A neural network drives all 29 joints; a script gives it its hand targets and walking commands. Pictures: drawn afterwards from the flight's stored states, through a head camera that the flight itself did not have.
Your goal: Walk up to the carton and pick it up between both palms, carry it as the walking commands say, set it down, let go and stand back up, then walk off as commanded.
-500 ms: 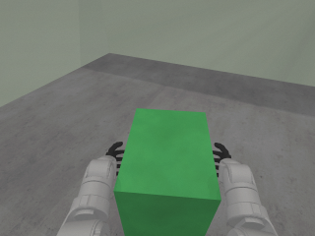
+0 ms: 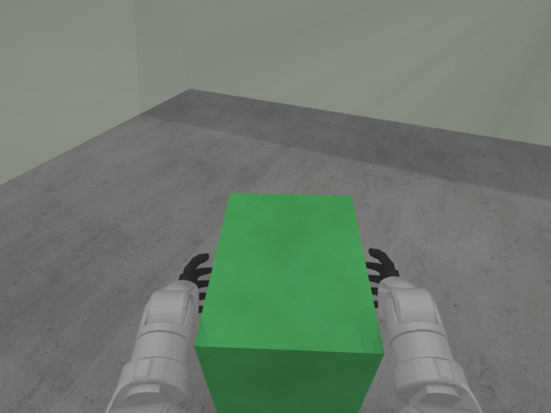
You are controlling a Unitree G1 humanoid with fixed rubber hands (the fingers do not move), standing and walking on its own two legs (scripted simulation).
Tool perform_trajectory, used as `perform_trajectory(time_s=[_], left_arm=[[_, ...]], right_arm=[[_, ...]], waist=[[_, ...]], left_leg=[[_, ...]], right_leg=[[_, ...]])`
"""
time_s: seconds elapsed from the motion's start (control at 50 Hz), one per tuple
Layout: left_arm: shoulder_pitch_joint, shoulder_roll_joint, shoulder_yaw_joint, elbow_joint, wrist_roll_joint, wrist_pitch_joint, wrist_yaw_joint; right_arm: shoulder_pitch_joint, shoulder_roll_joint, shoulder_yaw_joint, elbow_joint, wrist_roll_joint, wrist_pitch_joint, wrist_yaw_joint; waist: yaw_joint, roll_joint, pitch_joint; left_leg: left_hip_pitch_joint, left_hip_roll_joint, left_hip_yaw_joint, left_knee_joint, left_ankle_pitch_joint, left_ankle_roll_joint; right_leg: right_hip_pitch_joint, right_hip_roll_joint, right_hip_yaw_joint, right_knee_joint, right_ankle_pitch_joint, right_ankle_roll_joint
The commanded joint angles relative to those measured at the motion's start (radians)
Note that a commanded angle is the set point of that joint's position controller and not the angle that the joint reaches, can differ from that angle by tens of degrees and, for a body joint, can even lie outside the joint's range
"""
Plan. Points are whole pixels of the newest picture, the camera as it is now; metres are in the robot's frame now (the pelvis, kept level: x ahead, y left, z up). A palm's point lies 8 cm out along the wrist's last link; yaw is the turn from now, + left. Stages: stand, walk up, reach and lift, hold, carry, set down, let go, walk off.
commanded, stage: reach and lift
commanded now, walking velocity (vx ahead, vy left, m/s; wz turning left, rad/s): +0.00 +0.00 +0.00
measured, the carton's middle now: (287, 303) +0.33 +0.00 -0.02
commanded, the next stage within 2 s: hold in 0.42 s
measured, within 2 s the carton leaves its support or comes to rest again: neither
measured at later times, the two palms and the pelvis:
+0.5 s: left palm (187, 299) +0.28 +0.15 +0.05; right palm (391, 296) +0.29 -0.16 +0.05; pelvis -0.01 +0.00 +0.00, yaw +0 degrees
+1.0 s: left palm (188, 302) +0.28 +0.15 +0.05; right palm (393, 299) +0.28 -0.16 +0.05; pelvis -0.01 +0.00 +0.00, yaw +0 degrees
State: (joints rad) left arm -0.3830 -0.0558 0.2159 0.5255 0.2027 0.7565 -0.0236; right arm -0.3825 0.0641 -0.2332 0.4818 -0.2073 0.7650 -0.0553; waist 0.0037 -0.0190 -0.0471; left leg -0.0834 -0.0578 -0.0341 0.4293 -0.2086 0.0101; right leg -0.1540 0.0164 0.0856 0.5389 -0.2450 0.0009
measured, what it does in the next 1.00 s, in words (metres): stands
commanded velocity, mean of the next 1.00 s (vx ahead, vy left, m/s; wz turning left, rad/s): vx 0.00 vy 0.00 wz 0.00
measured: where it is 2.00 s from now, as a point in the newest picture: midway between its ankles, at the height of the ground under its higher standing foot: outside the picture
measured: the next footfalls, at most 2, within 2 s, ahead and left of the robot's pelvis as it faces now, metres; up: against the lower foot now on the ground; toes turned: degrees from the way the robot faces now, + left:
right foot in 1.64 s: +0.05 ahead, -0.15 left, +0.00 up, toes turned -8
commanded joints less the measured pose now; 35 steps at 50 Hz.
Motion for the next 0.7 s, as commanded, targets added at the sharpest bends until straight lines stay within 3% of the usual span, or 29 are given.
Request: perform_trajectory(time_s=[0.0, 0.02, 0.04, 0.08, 0.12, 0.14, 0.16, 0.18, 0.22, 0.26, 0.28, 0.38, 0.4, 0.48, 0.5, 0.6, 0.64, 0.68], left_arm=[[-0.655, -1.053, -0.475, -0.298, -0.286, -0.068, -0.279], [-0.662, -1.049, -0.465, -0.288, -0.279, -0.070, -0.279], [-0.648, -1.052, -0.458, -0.269, -0.283, -0.073, -0.279], [-0.665, -1.046, -0.473, -0.314, -0.289, -0.072, -0.278], [-0.660, -1.043, -0.464, -0.296, -0.285, -0.073, -0.282], [-0.679, -1.044, -0.470, -0.296, -0.284, -0.073, -0.284], [-0.686, -1.047, -0.461, -0.288, -0.281, -0.070, -0.283], [-0.664, -1.043, -0.475, -0.313, -0.284, -0.071, -0.284], [-0.667, -1.057, -0.477, -0.290, -0.289, -0.074, -0.286], [-0.651, -1.070, -0.474, -0.280, -0.291, -0.066, -0.288], [-0.636, -1.058, -0.476, -0.278, -0.280, -0.065, -0.286], [-0.616, -1.077, -0.492, -0.300, -0.291, -0.066, -0.286], [-0.627, -1.052, -0.485, -0.316, -0.294, -0.067, -0.284], [-0.566, -1.079, -0.505, -0.319, -0.292, -0.064, -0.285], [-0.611, -1.066, -0.517, -0.358, -0.304, -0.067, -0.285], [-0.552, -1.062, -0.483, -0.297, -0.282, -0.054, -0.285], [-0.567, -1.051, -0.488, -0.332, -0.285, -0.057, -0.284], [-0.575, -1.050, -0.493, -0.327, -0.290, -0.057, -0.285]], right_arm=[[-0.565, 1.115, 0.502, -0.172, 0.268, -0.047, 0.347], [-0.588, 1.123, 0.506, -0.174, 0.263, -0.049, 0.344], [-0.606, 1.128, 0.524, -0.191, 0.282, -0.049, 0.350], [-0.572, 1.129, 0.514, -0.175, 0.276, -0.044, 0.350], [-0.573, 1.120, 0.510, -0.167, 0.265, -0.043, 0.350], [-0.597, 1.123, 0.512, -0.179, 0.277, -0.050, 0.353], [-0.586, 1.109, 0.493, -0.155, 0.255, -0.042, 0.352], [-0.563, 1.118, 0.501, -0.160, 0.263, -0.045, 0.351], [-0.605, 1.116, 0.514, -0.197, 0.272, -0.054, 0.353], [-0.581, 1.110, 0.505, -0.195, 0.270, -0.047, 0.349], [-0.533, 1.118, 0.488, -0.147, 0.259, -0.040, 0.352], [-0.548, 1.108, 0.524, -0.215, 0.277, -0.046, 0.359], [-0.547, 1.117, 0.515, -0.195, 0.270, -0.043, 0.355], [-0.522, 1.103, 0.545, -0.243, 0.281, -0.041, 0.356], [-0.516, 1.120, 0.545, -0.235, 0.281, -0.040, 0.357], [-0.523, 1.101, 0.540, -0.245, 0.273, -0.028, 0.351], [-0.523, 1.112, 0.551, -0.246, 0.276, -0.029, 0.351], [-0.499, 1.110, 0.540, -0.230, 0.272, -0.026, 0.351]], waist=[[0.016, 0.010, -0.258], [0.026, -0.031, -0.259], [0.039, -0.025, -0.249], [0.024, 0.002, -0.245], [0.016, -0.046, -0.243], [0.025, 0.009, -0.243], [0.012, -0.031, -0.218], [0.009, 0.020, -0.228], [0.022, -0.013, -0.246], [0.009, -0.019, -0.226], [0.016, -0.002, -0.223], [0.012, 0.001, -0.255], [0.012, -0.028, -0.253], [0.012, -0.003, -0.268], [0.008, -0.011, -0.275], [0.019, -0.055, -0.236], [0.023, -0.023, -0.252], [0.022, -0.047, -0.242]], left_leg=[[0.069, -0.013, -0.044, -0.061, 0.129, 0.009], [0.072, -0.011, -0.046, -0.063, 0.113, 0.013], [0.055, -0.011, -0.041, -0.064, 0.090, 0.015], [0.055, -0.011, -0.041, -0.063, 0.089, 0.013], [0.066, -0.013, -0.038, -0.060, 0.081, 0.019], [0.044, -0.016, -0.033, -0.061, 0.066, 0.014], [0.049, -0.010, -0.046, -0.068, 0.048, 0.016], [0.044, -0.016, -0.036, -0.066, 0.063, 0.011], [0.047, -0.011, -0.040, -0.058, 0.062, 0.014], [0.047, -0.008, -0.044, -0.068, 0.057, 0.015], [0.054, -0.007, -0.042, -0.069, 0.064, 0.015], [0.047, -0.007, -0.050, -0.075, 0.088, 0.015], [0.057, -0.006, -0.047, -0.076, 0.092, 0.018], [0.073, -0.010, -0.049, -0.070, 0.148, 0.014], [0.079, -0.012, -0.049, -0.073, 0.131, 0.016], [0.050, -0.011, -0.056, -0.076, 0.110, 0.022], [0.055, -0.017, -0.041, -0.067, 0.105, 0.021], [0.066, -0.012, -0.048, -0.074, 0.093, 0.022]], right_leg=[[0.110, 0.050, -0.004, -0.165, 0.165, 0.002], [0.100, 0.049, -0.003, -0.169, 0.137, 0.008], [0.107, 0.049, -0.002, -0.170, 0.122, 0.006], [0.102, 0.048, -0.005, -0.164, 0.128, 0.002], [0.092, 0.051, -0.008, -0.175, 0.107, 0.010], [0.098, 0.046, -0.004, -0.168, 0.101, 0.004], [0.081, 0.051, -0.007, -0.170, 0.082, 0.007], [0.104, 0.046, -0.006, -0.174, 0.104, 0.002], [0.093, 0.048, -0.005, -0.169, 0.092, 0.004], [0.088, 0.048, -0.009, -0.172, 0.088, 0.001], [0.085, 0.047, -0.003, -0.177, 0.097, -0.002], [0.121, 0.053, -0.012, -0.163, 0.140, -0.002], [0.108, 0.049, -0.011, -0.171, 0.134, 0.003], [0.127, 0.052, -0.014, -0.165, 0.192, 0.003], [0.120, 0.052, -0.010, -0.169, 0.178, 0.004], [0.113, 0.052, -0.012, -0.174, 0.148, 0.010], [0.119, 0.049, -0.010, -0.174, 0.144, 0.011], [0.105, 0.050, -0.007, -0.175, 0.128, 0.009]])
